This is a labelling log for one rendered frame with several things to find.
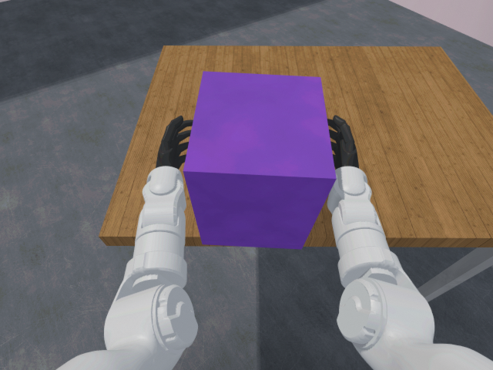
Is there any carton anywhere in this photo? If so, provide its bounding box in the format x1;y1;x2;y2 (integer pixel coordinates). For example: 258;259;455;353
183;71;336;250

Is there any left robot forearm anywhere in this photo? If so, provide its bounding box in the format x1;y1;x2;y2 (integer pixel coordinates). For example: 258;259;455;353
104;166;187;343

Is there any robot right upper arm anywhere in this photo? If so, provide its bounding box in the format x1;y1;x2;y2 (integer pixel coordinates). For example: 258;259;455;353
337;277;493;370

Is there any robot left upper arm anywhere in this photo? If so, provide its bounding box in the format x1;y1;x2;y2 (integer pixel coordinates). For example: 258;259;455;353
56;284;198;370

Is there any robot right hand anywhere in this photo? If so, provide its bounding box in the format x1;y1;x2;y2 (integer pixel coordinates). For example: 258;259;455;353
327;115;359;169

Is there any right robot forearm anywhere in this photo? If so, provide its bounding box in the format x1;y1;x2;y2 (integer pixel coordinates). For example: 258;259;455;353
327;166;434;317

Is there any table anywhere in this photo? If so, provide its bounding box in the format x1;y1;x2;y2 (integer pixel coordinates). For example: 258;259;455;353
99;45;493;302

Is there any robot left hand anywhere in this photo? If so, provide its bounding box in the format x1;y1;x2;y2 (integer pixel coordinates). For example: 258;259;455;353
156;116;193;169

